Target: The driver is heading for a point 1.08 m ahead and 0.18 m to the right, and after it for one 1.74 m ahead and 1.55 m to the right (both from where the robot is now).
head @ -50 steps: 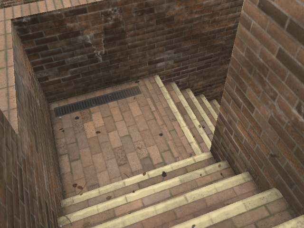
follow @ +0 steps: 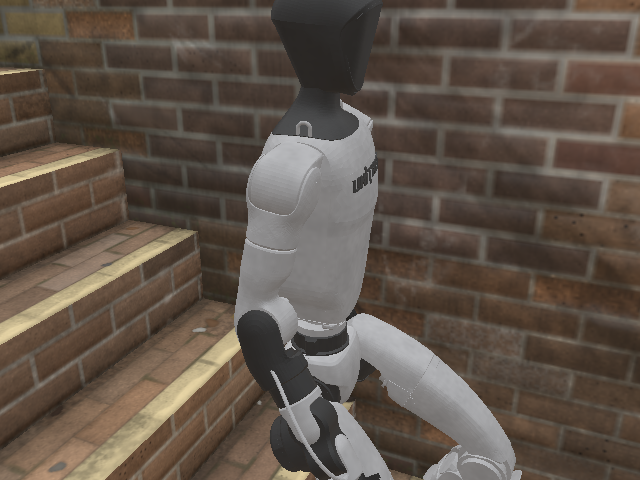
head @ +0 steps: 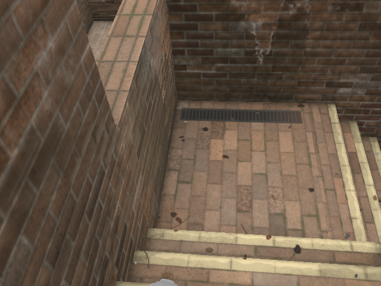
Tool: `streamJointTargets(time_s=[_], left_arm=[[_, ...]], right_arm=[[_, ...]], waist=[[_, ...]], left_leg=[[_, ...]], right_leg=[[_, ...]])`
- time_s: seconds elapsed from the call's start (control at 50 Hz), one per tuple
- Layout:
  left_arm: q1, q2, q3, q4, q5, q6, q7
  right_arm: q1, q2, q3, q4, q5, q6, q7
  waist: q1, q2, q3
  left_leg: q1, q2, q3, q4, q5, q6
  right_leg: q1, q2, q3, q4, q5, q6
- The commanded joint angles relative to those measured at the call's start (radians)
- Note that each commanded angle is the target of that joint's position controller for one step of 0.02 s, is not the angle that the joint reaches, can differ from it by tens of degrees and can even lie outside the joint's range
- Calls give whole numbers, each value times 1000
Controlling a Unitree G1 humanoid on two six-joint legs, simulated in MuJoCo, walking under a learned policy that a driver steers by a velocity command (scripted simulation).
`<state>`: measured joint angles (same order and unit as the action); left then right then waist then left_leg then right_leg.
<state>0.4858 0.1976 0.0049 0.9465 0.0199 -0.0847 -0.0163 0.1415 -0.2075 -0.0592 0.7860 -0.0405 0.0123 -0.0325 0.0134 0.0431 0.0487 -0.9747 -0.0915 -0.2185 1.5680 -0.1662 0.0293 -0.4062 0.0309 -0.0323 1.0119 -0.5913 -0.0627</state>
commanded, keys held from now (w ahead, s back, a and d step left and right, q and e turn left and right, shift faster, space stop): w+shift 0.36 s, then w+e+shift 0.54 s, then w+shift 0.10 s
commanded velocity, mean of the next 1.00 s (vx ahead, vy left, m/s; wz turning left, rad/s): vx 0.99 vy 0.00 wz -0.37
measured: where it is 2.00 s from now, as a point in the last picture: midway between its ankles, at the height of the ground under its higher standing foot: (258, 199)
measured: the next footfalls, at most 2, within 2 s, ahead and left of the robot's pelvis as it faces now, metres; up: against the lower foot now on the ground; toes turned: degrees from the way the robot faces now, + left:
left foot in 0.30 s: +0.24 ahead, +0.11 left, -0.21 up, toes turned -2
right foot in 0.64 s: +0.48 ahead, -0.04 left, -0.41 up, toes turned -8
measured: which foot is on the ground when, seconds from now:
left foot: up 0.00-0.28, down 0.30-0.62, up 0.64-0.94, down 0.96-1.00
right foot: down 0.00-0.30, up 0.32-0.62, down 0.64-0.96, up 0.98-1.00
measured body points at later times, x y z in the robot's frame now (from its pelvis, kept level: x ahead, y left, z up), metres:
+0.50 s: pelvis +0.31 +0.03 -0.21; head +0.31 +0.03 +0.24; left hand +0.41 +0.28 -0.35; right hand +0.22 -0.24 -0.35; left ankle +0.21 +0.12 -0.88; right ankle +0.45 -0.13 -0.85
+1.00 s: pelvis +0.67 +0.00 -0.54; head +0.64 +0.01 -0.10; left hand +0.80 +0.22 -0.68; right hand +0.64 -0.27 -0.67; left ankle +0.71 +0.09 -1.27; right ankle +0.50 -0.06 -0.99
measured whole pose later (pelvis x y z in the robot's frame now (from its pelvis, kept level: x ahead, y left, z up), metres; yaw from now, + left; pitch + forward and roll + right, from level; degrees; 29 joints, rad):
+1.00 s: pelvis +0.67 +0.00 -0.54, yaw -24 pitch -2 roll -1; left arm 0.39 0.20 0.04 0.95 0.02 -0.03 0.02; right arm 0.29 -0.23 -0.04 0.88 0.00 -0.10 -0.01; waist -0.04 0.04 -0.05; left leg -0.24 -0.01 -0.01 0.64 -0.09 0.06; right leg -0.47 0.24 0.08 1.95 -0.74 -0.20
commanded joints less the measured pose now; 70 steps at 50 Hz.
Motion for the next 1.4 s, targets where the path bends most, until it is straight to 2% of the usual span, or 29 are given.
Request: streamJointTargets(time_s=[0.02,0.18,0.24,0.28,0.3,0.34,0.38,0.46,0.5,0.58,0.62,0.64,0.68,0.72,0.74,0.78,0.84,0.9,0.96,0.98,1.0,1.06,1.08,1.1,1.18,1.26,1.32,1.34,1.4], left_arm=[[-92,157,23,-65,-10,-37,8],[76,136,26,-2,19,-35,29],[-14,131,43,29,50,-18,39],[-14,118,45,54,50,-16,39],[-83,143,77,29,47,7,44],[-52,38,45,-52,24,-12,46],[-41,87,67,-15,40,6,51],[-136,103,63,-27,57,42,39],[-219,57,48,-62,-9,14,9],[-68,72,48,-19,18,57,22],[163,170,81,33,26,71,49],[263,187,101,69,18,68,18],[162,156,38,60,-29,40,0],[157,163,44,78,-24,27,-3],[-15,191,47,6,-17,28,15],[-130,143,34,-29,32,13,33],[-190,92,34,-48,-32,-14,51],[-185,147,51,-49,-22,7,45],[-310,110,47,-90,2,43,31],[-366,-1,37,-101,15,48,31],[-150,-110,-1,-189,-20,42,49],[-248,-36,10,-70,69,53,55],[-331,-15,10,-143,74,51,51],[-445,2,-1,-178,51,50,37],[-495,68,30,-97,27,19,-12],[-550,53,21,-98,-14,34,-19],[128,145,80,111,13,44,6],[220,170,89,128,0,52,-7],[105,191,66,136,16,5,-2]], right_arm=[[77,-57,-27,-7,11,-4,5],[-260,-47,-10,-16,52,-51,31],[16,-128,-37,78,55,-32,1],[489,-195,-79,251,33,-28,-2],[506,-191,-84,224,37,-35,30],[430,-134,-15,225,19,-61,53],[388,-68,0,231,36,-92,41],[204,-145,-3,199,35,-144,-2],[161,-59,12,193,87,-179,-32],[172,-149,-4,197,55,-148,-13],[203,-163,-6,183,24,-122,-17],[140,-171,-28,178,5,-91,-28],[212,-45,15,47,-10,-93,-27],[287,-63,1,129,-39,-119,-14],[160,-76,3,59,-39,-116,-13],[140,-86,9,104,-17,-84,-15],[137,-71,27,94,11,-91,18],[217,-72,26,91,22,-95,17],[616,-163,-33,192,54,-93,-7],[614,-146,-25,211,70,-83,9],[463,-129,9,181,19,-101,50],[532,-30,25,273,54,-124,48],[545,-109,18,271,30,-146,36],[415,-5,55,247,21,-150,14],[282,-65,50,222,80,-168,-18],[428,-47,45,289,24,-134,4],[313,-121,16,311,-11,-123,15],[178,-227,-25,289,17,-118,0],[316,-97,-14,192,-16,-134,-9]], waist=[[-116,-178,13],[101,-165,128],[-7,-265,33],[-172,-117,-93],[-271,79,8],[-76,121,26],[-34,14,7],[35,91,-16],[81,-18,16],[98,185,31],[195,41,23],[294,-153,90],[19,-197,40],[-6,24,-53],[-42,-105,-24],[-110,-104,36],[-131,46,20],[-105,-223,0],[-312,-104,-2],[-303,71,86],[-10,250,17],[-45,-74,89],[-9,110,110],[35,-44,214],[37,-59,141],[-101,80,177],[212,-45,-60],[383,-266,-20],[58,-38,-62]], left_leg=[[77,19,-73,-285,467,-43],[334,17,109,-806,630,18],[536,118,174,-820,461,47],[1098,68,280,-899,349,89],[1045,178,87,-1409,260,177],[1341,307,-22,-844,893,160],[1148,308,-29,-870,402,165],[456,335,-64,-879,279,195],[185,161,210,-722,-271,84],[279,233,215,-442,102,63],[347,220,326,58,696,60],[153,103,292,658,151,68],[-294,96,183,446,-526,108],[-282,162,46,203,-478,96],[-186,180,62,-77,-288,3],[377,109,178,-240,155,-99],[850,54,279,-692,820,-86],[934,22,245,-775,663,-10],[1110,163,161,-1213,476,76],[1180,294,30,-1098,633,136],[1273,390,-56,-700,1076,67],[994,284,-89,-849,282,78],[894,420,-337,-880,236,115],[526,367,-256,-982,125,108],[312,209,7,-834,-241,110],[514,174,63,-689,-5,136],[257,181,230,105,577,100],[135,22,293,579,-12,47],[-259,128,88,181,-571,66]], right_leg=[[-162,-193,417,-321,199,-82],[-33,-109,300,-144,228,-149],[82,-149,273,147,617,-180],[-150,-103,131,680,968,-123],[-185,73,83,1077,422,-89],[-803,87,166,981,-157,-111],[-824,12,234,664,137,-72],[-210,19,104,237,663,37],[99,22,64,-220,1378,13],[295,76,-91,-99,1080,-38],[477,93,-157,-422,742,-123],[601,-77,128,-749,729,-251],[738,-185,392,-243,1490,-194],[566,-241,511,-251,754,-280],[280,-289,682,-383,506,-351],[-339,-155,596,-402,576,-320],[-576,67,332,-148,214,-166],[-387,66,358,87,391,-162],[-268,106,253,894,889,-164],[-596,274,209,1351,-35,-169],[-844,172,180,1325,-158,-175],[-974,62,226,1089,50,-162],[-1000,-24,302,776,244,-96],[-790,-3,257,415,481,-8],[-263,15,145,-45,1291,-28],[-107,-19,-32,-221,1090,-50],[666,57,-164,-212,808,-81],[746,-69,31,-618,859,-181],[920,-330,449,-320,1212,-285]])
